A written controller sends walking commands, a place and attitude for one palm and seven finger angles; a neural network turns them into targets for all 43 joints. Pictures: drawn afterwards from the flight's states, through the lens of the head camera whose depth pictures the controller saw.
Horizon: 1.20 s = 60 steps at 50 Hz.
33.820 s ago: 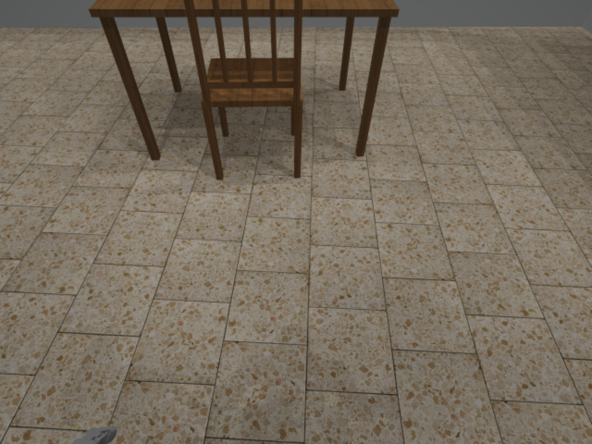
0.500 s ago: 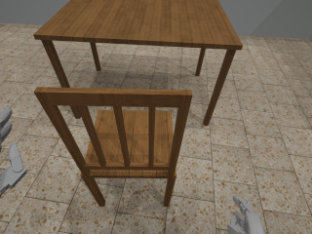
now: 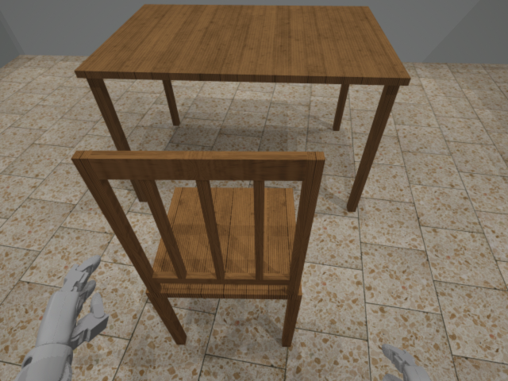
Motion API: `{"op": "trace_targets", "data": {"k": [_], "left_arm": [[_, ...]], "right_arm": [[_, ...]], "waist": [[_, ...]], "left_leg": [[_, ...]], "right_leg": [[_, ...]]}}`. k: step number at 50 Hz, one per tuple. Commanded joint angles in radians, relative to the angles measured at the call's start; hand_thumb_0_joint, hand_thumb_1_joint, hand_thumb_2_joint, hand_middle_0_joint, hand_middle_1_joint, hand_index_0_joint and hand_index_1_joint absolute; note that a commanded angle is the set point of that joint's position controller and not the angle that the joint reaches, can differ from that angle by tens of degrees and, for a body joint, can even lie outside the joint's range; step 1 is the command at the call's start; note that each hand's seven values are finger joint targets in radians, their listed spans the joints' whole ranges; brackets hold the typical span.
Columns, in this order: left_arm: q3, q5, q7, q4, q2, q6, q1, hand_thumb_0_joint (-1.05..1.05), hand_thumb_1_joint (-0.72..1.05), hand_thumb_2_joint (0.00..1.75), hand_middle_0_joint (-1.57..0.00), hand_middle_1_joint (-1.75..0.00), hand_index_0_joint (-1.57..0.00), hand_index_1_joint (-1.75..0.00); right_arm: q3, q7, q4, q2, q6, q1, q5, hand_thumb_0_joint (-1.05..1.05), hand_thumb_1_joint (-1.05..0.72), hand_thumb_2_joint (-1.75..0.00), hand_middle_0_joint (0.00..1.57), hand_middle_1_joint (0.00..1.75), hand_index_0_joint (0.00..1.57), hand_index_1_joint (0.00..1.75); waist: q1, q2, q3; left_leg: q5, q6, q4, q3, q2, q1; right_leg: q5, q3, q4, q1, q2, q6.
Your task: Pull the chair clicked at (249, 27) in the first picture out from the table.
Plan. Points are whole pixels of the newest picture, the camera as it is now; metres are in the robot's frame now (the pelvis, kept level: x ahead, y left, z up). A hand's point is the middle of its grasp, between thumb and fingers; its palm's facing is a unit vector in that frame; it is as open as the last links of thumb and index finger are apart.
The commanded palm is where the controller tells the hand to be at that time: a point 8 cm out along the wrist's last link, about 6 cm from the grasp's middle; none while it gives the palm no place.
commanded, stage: let the arm hang, fingers relaxed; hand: left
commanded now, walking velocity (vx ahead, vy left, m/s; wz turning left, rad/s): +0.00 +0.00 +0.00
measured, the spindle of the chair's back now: (213, 235) +0.42 +0.12 -0.07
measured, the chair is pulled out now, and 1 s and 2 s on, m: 0.52 0.52 0.52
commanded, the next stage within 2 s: look to check the result in 0.98 s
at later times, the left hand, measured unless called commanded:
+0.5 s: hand out of the picture -0.05 +0.18 -0.17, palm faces -0.02 -0.97 -0.23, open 7.3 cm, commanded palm none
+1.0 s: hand out of the picture -0.02 +0.15 -0.17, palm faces -0.01 -0.98 -0.18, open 7.3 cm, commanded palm none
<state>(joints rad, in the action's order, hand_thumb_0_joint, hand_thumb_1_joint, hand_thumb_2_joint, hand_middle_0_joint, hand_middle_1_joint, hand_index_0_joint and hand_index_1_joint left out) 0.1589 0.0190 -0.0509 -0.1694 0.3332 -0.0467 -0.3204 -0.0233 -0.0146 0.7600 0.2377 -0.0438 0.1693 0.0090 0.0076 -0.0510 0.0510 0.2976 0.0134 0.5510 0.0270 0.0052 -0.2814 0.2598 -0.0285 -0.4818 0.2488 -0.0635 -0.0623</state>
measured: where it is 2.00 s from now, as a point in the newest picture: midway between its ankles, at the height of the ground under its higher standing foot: outside the picture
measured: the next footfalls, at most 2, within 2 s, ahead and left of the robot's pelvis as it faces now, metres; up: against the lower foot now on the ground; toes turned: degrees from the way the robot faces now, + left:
none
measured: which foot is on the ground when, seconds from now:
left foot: down 0.00-1.00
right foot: down 0.00-1.00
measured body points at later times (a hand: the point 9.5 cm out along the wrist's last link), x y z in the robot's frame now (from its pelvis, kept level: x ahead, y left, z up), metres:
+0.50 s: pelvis -0.02 -0.01 +0.00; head +0.00 -0.01 +0.45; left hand -0.05 +0.23 -0.15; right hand -0.05 -0.23 -0.15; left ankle -0.01 +0.11 -0.74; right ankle -0.01 -0.16 -0.74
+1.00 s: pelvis -0.02 -0.02 +0.00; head -0.01 -0.02 +0.45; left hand -0.02 +0.20 -0.15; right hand -0.06 -0.22 -0.16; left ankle -0.01 +0.11 -0.74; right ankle -0.01 -0.16 -0.74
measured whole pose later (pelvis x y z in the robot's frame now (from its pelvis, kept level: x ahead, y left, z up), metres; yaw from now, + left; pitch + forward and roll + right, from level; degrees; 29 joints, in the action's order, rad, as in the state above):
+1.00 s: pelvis -0.02 -0.02 +0.00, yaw -2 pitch -1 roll +0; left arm -0.01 0.01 -0.03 -1.07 0.12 0.01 -0.32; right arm -0.01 0.03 1.07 0.11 0.00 0.37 0.02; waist 0.00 -0.02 -0.02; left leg 0.25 -0.01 0.49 0.00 -0.02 -0.22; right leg 0.22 0.00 -0.46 0.22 -0.04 -0.03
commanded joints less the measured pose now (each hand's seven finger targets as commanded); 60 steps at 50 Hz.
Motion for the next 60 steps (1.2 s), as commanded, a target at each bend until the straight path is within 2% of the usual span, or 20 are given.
{"op": "trace_targets", "data": {"k": [1, 2, 5, 10, 15, 23, 24, 27, 33, 34, 37, 39, 42, 44, 47, 49, 53, 54, 56, 60], "left_arm": [[-0.105, 0.008, 0.023, -0.295, 0.014, 0.044, -0.002, 0.00, 0.90, 0.90, -0.20, -0.30, -0.20, -0.30], [-0.112, 0.006, 0.021, -0.357, 0.015, 0.046, 0.011, 0.00, 0.90, 0.90, -0.20, -0.30, -0.20, -0.30], [-0.133, -0.001, 0.017, -0.521, 0.023, 0.049, 0.014, 0.00, 0.90, 0.90, -0.20, -0.30, -0.20, -0.30], [-0.135, -0.004, 0.015, -0.689, -0.028, 0.046, -0.028, 0.00, 0.90, 0.90, -0.20, -0.30, -0.20, -0.30], [-0.153, -0.008, 0.020, -0.777, -0.042, 0.046, -0.034, 0.00, 0.90, 0.90, -0.20, -0.30, -0.20, -0.30], [-0.167, -0.013, 0.017, -0.856, -0.063, 0.045, -0.073, 0.00, 0.90, 0.90, -0.20, -0.30, -0.20, -0.30], [-0.169, -0.012, 0.016, -0.860, -0.062, 0.047, -0.063, 0.00, 0.90, 0.90, -0.20, -0.30, -0.20, -0.30], [-0.167, -0.012, 0.014, -0.871, -0.075, 0.044, -0.075, 0.00, 0.90, 0.90, -0.20, -0.30, -0.20, -0.30], [-0.163, -0.010, 0.011, -0.875, -0.097, 0.046, -0.074, 0.00, 0.90, 0.90, -0.20, -0.30, -0.20, -0.30], [-0.164, -0.008, 0.010, -0.874, -0.100, 0.048, -0.068, 0.00, 0.90, 0.90, -0.20, -0.30, -0.20, -0.30], [-0.161, -0.010, 0.010, -0.875, -0.108, 0.045, -0.074, 0.00, 0.90, 0.90, -0.20, -0.30, -0.20, -0.30], [-0.162, -0.008, 0.010, -0.872, -0.114, 0.046, -0.061, 0.00, 0.90, 0.90, -0.20, -0.30, -0.20, -0.30], [-0.157, -0.009, 0.010, -0.869, -0.114, 0.043, -0.071, 0.00, 0.90, 0.90, -0.20, -0.30, -0.20, -0.30], [-0.160, -0.009, 0.010, -0.869, -0.119, 0.046, -0.060, 0.00, 0.90, 0.90, -0.20, -0.30, -0.20, -0.30], [-0.156, -0.009, 0.010, -0.867, -0.119, 0.043, -0.069, 0.00, 0.90, 0.90, -0.20, -0.30, -0.20, -0.30], [-0.157, -0.008, 0.010, -0.868, -0.121, 0.047, -0.057, 0.00, 0.90, 0.90, -0.20, -0.30, -0.20, -0.30], [-0.155, -0.010, 0.010, -0.870, -0.123, 0.042, -0.067, 0.00, 0.90, 0.90, -0.20, -0.30, -0.20, -0.30], [-0.157, -0.009, 0.010, -0.871, -0.122, 0.045, -0.059, 0.00, 0.90, 0.90, -0.20, -0.30, -0.20, -0.30], [-0.155, -0.011, 0.010, -0.873, -0.122, 0.043, -0.068, 0.00, 0.90, 0.90, -0.20, -0.30, -0.20, -0.30], [-0.155, -0.009, 0.009, -0.874, -0.124, 0.044, -0.071, 0.00, 0.90, 0.90, -0.20, -0.30, -0.20, -0.30]], "right_arm": [[-0.022, 0.004, -0.051, 0.112, 0.030, 0.033, 0.014, 0.00, -0.90, -0.90, 0.20, 0.30, 0.20, 0.30], [-0.018, 0.008, -0.034, 0.112, 0.034, 0.034, 0.014, 0.00, -0.90, -0.90, 0.20, 0.30, 0.20, 0.30], [-0.008, 0.016, 0.031, 0.100, 0.035, 0.045, 0.011, 0.00, -0.90, -0.90, 0.20, 0.30, 0.20, 0.30], [-0.005, 0.035, 0.123, 0.045, 0.038, 0.120, 0.009, 0.00, -0.90, -0.90, 0.20, 0.30, 0.20, 0.30], [-0.008, 0.039, 0.181, 0.033, 0.042, 0.188, 0.004, 0.00, -0.90, -0.90, 0.20, 0.30, 0.20, 0.30], [-0.002, 0.042, 0.244, 0.010, 0.038, 0.257, 0.003, 0.00, -0.90, -0.90, 0.20, 0.30, 0.20, 0.30], [-0.001, 0.043, 0.249, 0.008, 0.042, 0.249, 0.002, 0.00, -0.90, -0.90, 0.20, 0.30, 0.20, 0.30], [0.001, 0.043, 0.265, -0.005, 0.038, 0.270, 0.003, 0.00, -0.90, -0.90, 0.20, 0.30, 0.20, 0.30], [0.001, 0.045, 0.275, -0.033, 0.038, 0.272, 0.005, 0.00, -0.90, -0.90, 0.20, 0.30, 0.20, 0.30], [0.001, 0.046, 0.274, -0.037, 0.042, 0.261, 0.003, 0.00, -0.90, -0.90, 0.20, 0.30, 0.20, 0.30], [0.002, 0.047, 0.281, -0.044, 0.039, 0.278, 0.005, 0.00, -0.90, -0.90, 0.20, 0.30, 0.20, 0.30], [0.001, 0.049, 0.281, -0.050, 0.041, 0.270, 0.004, 0.00, -0.90, -0.90, 0.20, 0.30, 0.20, 0.30], [0.002, 0.050, 0.281, -0.051, 0.036, 0.284, 0.006, 0.00, -0.90, -0.90, 0.20, 0.30, 0.20, 0.30], [0.000, 0.052, 0.280, -0.053, 0.039, 0.272, 0.004, 0.00, -0.90, -0.90, 0.20, 0.30, 0.20, 0.30], [0.001, 0.052, 0.279, -0.052, 0.035, 0.288, 0.005, 0.00, -0.90, -0.90, 0.20, 0.30, 0.20, 0.30], [0.001, 0.054, 0.279, -0.053, 0.038, 0.275, 0.004, 0.00, -0.90, -0.90, 0.20, 0.30, 0.20, 0.30], [0.001, 0.055, 0.279, -0.050, 0.033, 0.291, 0.005, 0.00, -0.90, -0.90, 0.20, 0.30, 0.20, 0.30], [0.002, 0.055, 0.280, -0.053, 0.036, 0.279, 0.003, 0.00, -0.90, -0.90, 0.20, 0.30, 0.20, 0.30], [0.003, 0.056, 0.282, -0.052, 0.033, 0.288, 0.005, 0.00, -0.90, -0.90, 0.20, 0.30, 0.20, 0.30], [0.003, 0.056, 0.283, -0.058, 0.036, 0.287, 0.004, 0.00, -0.90, -0.90, 0.20, 0.30, 0.20, 0.30]], "waist": [[-0.008, 0.164, 0.001], [-0.003, 0.155, 0.003], [0.003, -0.017, -0.025], [0.000, -0.116, -0.052], [-0.006, 0.023, -0.103], [-0.008, 0.062, -0.097], [-0.007, 0.053, -0.153], [-0.009, 0.066, -0.113], [-0.006, 0.053, -0.152], [-0.005, 0.042, -0.208], [-0.007, 0.050, -0.146], [-0.007, 0.024, -0.206], [-0.008, 0.056, -0.129], [-0.007, 0.027, -0.195], [-0.012, 0.051, -0.117], [-0.008, 0.025, -0.187], [-0.011, 0.053, -0.106], [-0.010, 0.026, -0.161], [-0.010, 0.040, -0.115], [-0.010, 0.031, -0.149]], "left_leg": [[-0.286, 0.042, -0.076, 0.113, -0.088, -0.003], [-0.295, 0.041, -0.088, 0.108, -0.087, 0.016], [-0.282, 0.039, -0.123, 0.089, -0.084, 0.043], [-0.169, 0.039, -0.147, 0.071, -0.088, 0.064], [-0.080, 0.042, -0.165, 0.078, -0.094, 0.046], [-0.040, 0.043, -0.173, 0.070, -0.091, 0.058], [-0.029, 0.044, -0.182, 0.070, -0.089, 0.030], [-0.031, 0.043, -0.178, 0.063, -0.089, 0.048], [0.002, 0.045, -0.191, 0.066, -0.084, 0.018], [0.013, 0.045, -0.198, 0.065, -0.083, -0.005], [-0.008, 0.043, -0.186, 0.057, -0.083, 0.021], [-0.018, 0.045, -0.192, 0.059, -0.083, -0.002], [-0.041, 0.044, -0.176, 0.056, -0.084, 0.034], [-0.032, 0.046, -0.187, 0.059, -0.084, 0.012], [-0.053, 0.045, -0.173, 0.057, -0.087, 0.049], [-0.056, 0.048, -0.184, 0.061, -0.088, 0.019], [-0.084, 0.045, -0.168, 0.056, -0.088, 0.063], [-0.072, 0.046, -0.178, 0.056, -0.088, 0.036], [-0.089, 0.046, -0.170, 0.056, -0.091, 0.061], [-0.090, 0.047, -0.172, 0.055, -0.089, 0.046]], "right_leg": [[-0.204, 0.058, 0.016, -0.050, -0.042, 0.091], [-0.211, 0.064, 0.024, -0.061, -0.037, 0.089], [-0.181, 0.076, 0.051, -0.073, -0.025, 0.085], [-0.126, 0.075, 0.104, -0.065, -0.014, 0.092], [-0.069, 0.073, 0.132, -0.032, -0.018, 0.097], [-0.027, 0.082, 0.132, -0.007, -0.023, 0.102], [-0.018, 0.078, 0.137, 0.012, -0.019, 0.104], [-0.021, 0.083, 0.127, 0.004, -0.021, 0.103], [-0.007, 0.083, 0.120, 0.024, -0.016, 0.103], [0.003, 0.079, 0.129, 0.049, -0.013, 0.106], [-0.016, 0.088, 0.119, 0.024, -0.015, 0.104], [-0.022, 0.083, 0.124, 0.044, -0.011, 0.106], [-0.042, 0.086, 0.115, 0.012, -0.016, 0.105], [-0.030, 0.084, 0.124, 0.045, -0.013, 0.107], [-0.052, 0.088, 0.113, 0.016, -0.015, 0.107], [-0.049, 0.081, 0.119, 0.038, -0.013, 0.108], [-0.070, 0.084, 0.108, 0.008, -0.018, 0.106], [-0.057, 0.082, 0.118, 0.027, -0.015, 0.109], [-0.072, 0.086, 0.109, 0.009, -0.017, 0.108], [-0.063, 0.086, 0.118, 0.019, -0.017, 0.108]]}}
